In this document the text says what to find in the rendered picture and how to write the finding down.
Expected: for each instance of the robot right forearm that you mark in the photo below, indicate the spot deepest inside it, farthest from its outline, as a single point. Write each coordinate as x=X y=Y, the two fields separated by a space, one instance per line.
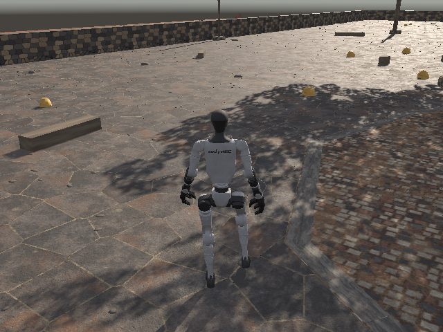
x=255 y=187

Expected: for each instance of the robot left forearm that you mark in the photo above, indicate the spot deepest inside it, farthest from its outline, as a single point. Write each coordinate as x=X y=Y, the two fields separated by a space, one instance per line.
x=187 y=183

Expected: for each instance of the robot left upper arm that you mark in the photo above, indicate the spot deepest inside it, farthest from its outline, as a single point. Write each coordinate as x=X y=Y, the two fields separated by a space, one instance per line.
x=195 y=157

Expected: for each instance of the robot right hand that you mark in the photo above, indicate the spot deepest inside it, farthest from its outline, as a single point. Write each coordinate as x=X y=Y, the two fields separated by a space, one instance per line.
x=260 y=204

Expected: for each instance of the robot left foot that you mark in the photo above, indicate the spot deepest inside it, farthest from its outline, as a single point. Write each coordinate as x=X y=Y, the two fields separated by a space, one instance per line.
x=211 y=281

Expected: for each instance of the robot left hand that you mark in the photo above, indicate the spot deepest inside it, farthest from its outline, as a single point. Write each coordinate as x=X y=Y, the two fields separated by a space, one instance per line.
x=189 y=195

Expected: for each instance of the robot right upper arm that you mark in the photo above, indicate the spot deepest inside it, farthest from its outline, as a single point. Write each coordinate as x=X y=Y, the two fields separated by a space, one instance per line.
x=242 y=146

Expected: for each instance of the right robot shin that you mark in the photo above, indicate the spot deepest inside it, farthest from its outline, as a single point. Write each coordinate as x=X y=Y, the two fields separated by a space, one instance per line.
x=243 y=237

